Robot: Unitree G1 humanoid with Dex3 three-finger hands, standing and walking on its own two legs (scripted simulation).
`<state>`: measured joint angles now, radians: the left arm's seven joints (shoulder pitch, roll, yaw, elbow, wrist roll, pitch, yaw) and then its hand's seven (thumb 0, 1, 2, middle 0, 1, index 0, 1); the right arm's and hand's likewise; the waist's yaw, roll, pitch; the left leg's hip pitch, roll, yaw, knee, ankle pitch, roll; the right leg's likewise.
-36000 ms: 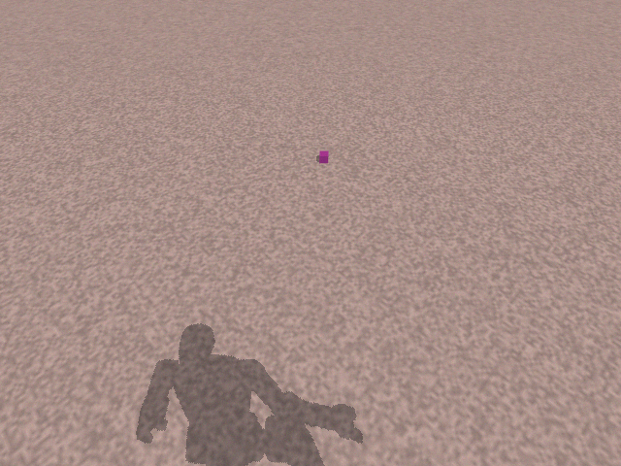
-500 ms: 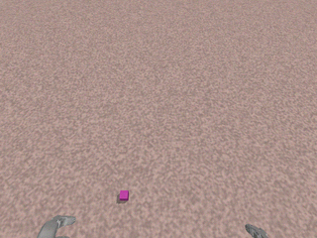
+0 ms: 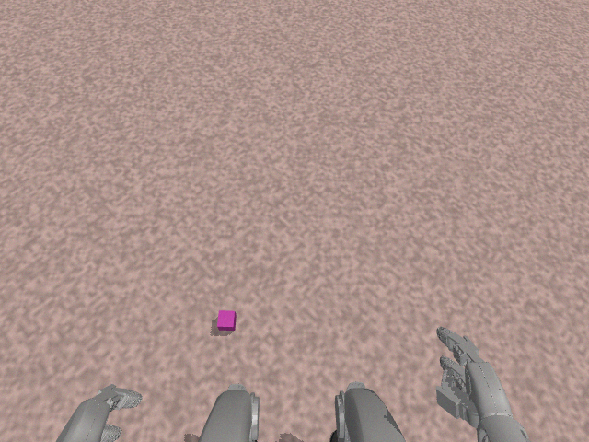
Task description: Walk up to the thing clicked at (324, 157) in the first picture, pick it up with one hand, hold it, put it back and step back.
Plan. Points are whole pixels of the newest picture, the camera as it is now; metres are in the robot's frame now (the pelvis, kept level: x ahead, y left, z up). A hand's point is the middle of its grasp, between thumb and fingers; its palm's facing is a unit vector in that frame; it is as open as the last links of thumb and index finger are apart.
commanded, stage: rise first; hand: left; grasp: from above
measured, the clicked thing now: (227, 320) +0.44 +0.18 -0.63
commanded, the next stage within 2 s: none
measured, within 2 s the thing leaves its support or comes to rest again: neither
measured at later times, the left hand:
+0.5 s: hand (170, 367) +0.28 +0.25 -0.35, palm faces -0.49 -0.31 -0.82, open 11.6 cm
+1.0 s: hand (187, 344) +0.34 +0.24 -0.44, palm faces -0.47 -0.03 -0.88, open 11.8 cm
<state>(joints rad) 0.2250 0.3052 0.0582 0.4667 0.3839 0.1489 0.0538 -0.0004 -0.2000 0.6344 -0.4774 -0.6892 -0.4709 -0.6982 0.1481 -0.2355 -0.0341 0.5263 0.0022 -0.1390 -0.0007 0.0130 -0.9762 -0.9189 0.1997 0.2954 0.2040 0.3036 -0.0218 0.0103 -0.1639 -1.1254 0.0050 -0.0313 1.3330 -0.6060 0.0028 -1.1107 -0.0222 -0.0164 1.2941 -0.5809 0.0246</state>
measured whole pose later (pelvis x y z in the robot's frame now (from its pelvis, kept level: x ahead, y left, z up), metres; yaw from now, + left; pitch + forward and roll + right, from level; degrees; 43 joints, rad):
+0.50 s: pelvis -0.07 -0.01 -0.21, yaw -1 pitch +34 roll -2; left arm -0.46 0.48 0.04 0.89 0.85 -0.13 0.17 0.00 -0.15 0.66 -0.47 -0.69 -0.47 -0.70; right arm 0.09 -0.27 -0.08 0.70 -0.02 -0.13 0.05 0.01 -0.94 -0.91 0.20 0.30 0.20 0.30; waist -0.04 0.02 -0.14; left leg -1.96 0.00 -0.06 2.04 -0.68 -0.02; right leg -1.95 -0.01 -0.02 2.01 -0.65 0.00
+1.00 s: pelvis -0.08 +0.00 -0.28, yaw -3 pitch +34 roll -6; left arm -0.76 0.55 0.00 1.27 1.21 -0.21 0.39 0.00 -0.14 0.71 -0.43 -0.62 -0.42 -0.63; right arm 0.12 -0.26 -0.04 0.76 -0.09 -0.05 0.09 0.01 -0.90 -0.90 0.20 0.29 0.20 0.30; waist -0.15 0.01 -0.13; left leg -2.19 -0.02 -0.08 2.28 -0.68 0.01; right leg -2.15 -0.02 -0.03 2.21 -0.66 0.04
